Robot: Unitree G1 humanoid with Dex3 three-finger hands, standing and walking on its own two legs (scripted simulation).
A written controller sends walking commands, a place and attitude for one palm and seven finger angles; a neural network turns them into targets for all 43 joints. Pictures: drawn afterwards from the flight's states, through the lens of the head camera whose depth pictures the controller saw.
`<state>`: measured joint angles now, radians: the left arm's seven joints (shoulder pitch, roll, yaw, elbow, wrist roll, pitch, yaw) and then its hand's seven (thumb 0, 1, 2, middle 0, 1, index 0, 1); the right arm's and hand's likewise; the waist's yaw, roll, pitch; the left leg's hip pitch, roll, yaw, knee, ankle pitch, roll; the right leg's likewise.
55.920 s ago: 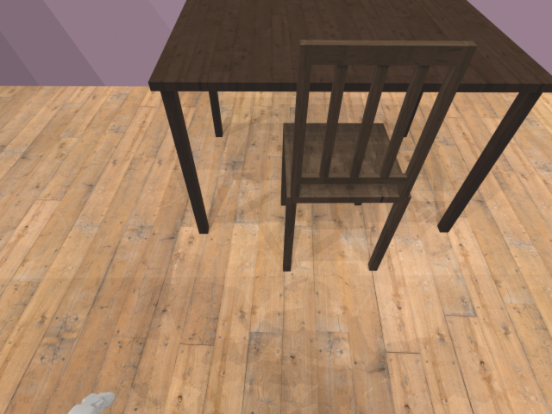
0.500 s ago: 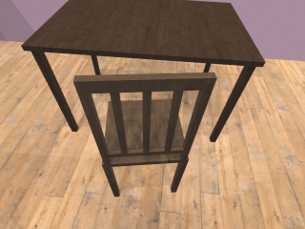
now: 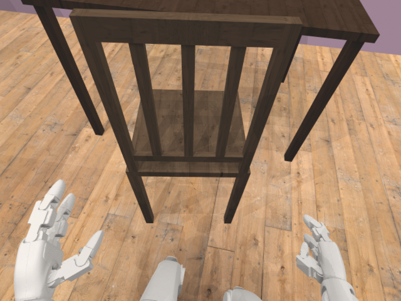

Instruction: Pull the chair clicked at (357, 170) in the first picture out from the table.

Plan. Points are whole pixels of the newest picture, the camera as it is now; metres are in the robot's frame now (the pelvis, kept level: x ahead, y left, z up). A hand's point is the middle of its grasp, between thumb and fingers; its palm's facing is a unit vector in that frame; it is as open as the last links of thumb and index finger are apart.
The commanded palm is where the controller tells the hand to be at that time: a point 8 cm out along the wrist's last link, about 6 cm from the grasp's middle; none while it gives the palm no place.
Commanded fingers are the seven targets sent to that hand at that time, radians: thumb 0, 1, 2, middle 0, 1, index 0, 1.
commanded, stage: raise the hand toward the chair's back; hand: left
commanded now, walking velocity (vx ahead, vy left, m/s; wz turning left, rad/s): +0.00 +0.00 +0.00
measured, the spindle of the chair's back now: (188, 111) +0.51 +0.11 +0.06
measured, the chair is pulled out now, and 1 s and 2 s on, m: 0.25 0.25 0.25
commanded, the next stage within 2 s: aim the fingers beside a spindle in 1.52 s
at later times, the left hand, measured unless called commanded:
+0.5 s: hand (95, 211) +0.24 +0.23 +0.05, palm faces +0.10 -0.99 -0.05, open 14.9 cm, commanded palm +0.21 +0.28 +0.07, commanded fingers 0.00 -0.38 0.35 -0.07 -0.10 -0.07 -0.10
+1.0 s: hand (65, 199) +0.25 +0.27 +0.09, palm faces +0.17 -0.98 -0.05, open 16.9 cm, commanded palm +0.22 +0.32 +0.08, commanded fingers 0.00 -0.50 0.30 -0.06 -0.08 -0.06 -0.08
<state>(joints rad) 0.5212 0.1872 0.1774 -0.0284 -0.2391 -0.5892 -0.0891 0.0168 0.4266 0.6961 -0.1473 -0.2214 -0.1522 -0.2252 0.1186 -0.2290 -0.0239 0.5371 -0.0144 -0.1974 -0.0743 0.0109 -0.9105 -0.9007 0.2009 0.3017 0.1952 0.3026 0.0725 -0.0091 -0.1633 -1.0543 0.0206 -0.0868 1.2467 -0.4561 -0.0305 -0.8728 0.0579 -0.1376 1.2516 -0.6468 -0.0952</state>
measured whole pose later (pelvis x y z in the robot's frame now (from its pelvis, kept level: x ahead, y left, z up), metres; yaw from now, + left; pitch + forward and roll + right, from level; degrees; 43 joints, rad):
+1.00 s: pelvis +0.00 +0.06 +0.03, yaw -1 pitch +13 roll -4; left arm 0.31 0.24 0.17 0.02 -0.22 -0.42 -0.06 -0.01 -0.49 0.30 -0.06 -0.08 -0.06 -0.08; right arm 0.21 -0.21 0.04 0.54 0.00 -0.15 -0.06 0.01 -0.91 -0.90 0.21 0.30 0.20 0.30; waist 0.00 0.03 -0.14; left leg -0.95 0.00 -0.03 1.11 -0.40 0.05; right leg -0.76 0.03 -0.08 1.07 -0.55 0.00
